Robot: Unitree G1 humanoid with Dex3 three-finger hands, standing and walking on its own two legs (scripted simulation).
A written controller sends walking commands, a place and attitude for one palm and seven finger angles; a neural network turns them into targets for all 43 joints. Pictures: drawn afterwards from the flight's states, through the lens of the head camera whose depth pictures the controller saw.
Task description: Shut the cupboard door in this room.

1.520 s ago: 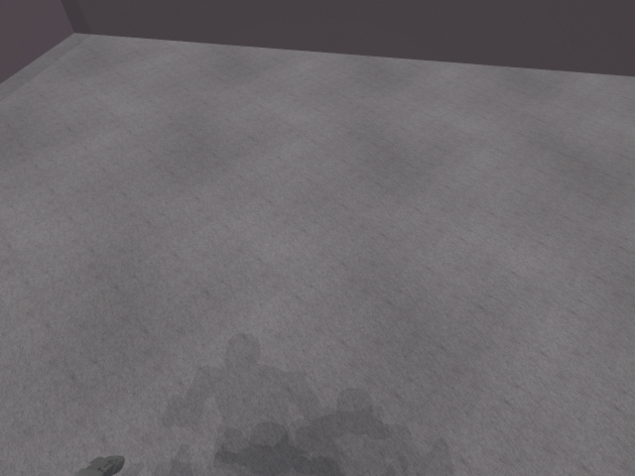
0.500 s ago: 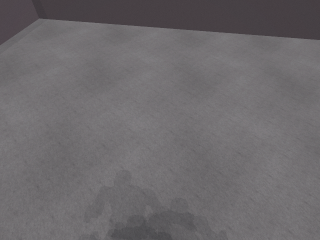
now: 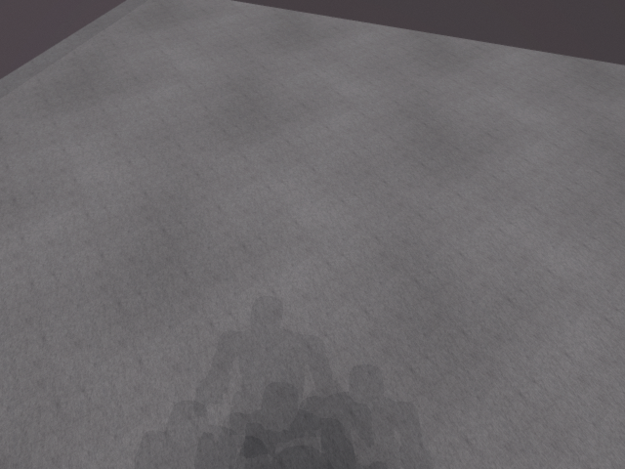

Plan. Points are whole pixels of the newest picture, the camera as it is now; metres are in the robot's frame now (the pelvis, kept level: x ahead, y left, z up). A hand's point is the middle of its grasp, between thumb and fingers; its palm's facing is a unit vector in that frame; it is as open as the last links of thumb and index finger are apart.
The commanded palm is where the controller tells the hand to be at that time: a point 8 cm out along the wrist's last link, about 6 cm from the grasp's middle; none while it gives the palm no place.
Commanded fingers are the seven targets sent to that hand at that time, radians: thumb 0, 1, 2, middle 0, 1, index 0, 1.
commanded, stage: turn or walk to find it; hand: left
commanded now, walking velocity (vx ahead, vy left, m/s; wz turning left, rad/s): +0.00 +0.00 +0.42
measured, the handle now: out of the picture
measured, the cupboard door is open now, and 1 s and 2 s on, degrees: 83 83 83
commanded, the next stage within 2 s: stand and wait in 1.20 s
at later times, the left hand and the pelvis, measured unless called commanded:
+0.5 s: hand out of the picture -0.07 +0.19 -0.18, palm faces +0.29 -0.93 -0.23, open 7.4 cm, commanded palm none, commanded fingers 0.00 0.90 0.90 -0.20 -0.30 -0.20 -0.30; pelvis -0.04 -0.01 -0.01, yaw +15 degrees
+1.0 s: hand out of the picture -0.06 +0.19 -0.15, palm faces +0.46 -0.84 -0.28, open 7.4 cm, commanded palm none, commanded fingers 0.00 0.90 0.90 -0.20 -0.30 -0.20 -0.30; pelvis -0.06 -0.04 -0.01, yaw +28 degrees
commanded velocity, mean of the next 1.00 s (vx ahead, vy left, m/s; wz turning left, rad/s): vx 0.00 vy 0.00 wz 0.42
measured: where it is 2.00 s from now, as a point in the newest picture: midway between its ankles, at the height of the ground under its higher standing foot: outside the picture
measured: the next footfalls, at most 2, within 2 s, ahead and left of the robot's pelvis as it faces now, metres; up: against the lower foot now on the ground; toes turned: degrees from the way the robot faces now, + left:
right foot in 0.12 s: +0.01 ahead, -0.14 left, +0.00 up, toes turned +4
left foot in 0.52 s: -0.05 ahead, +0.11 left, +0.00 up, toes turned +19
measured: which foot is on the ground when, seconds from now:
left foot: down 0.00-0.12, up 0.14-0.50, down 0.52-0.92, up 0.94-1.00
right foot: up 0.00-0.10, down 0.12-0.52, up 0.54-0.90, down 0.92-1.00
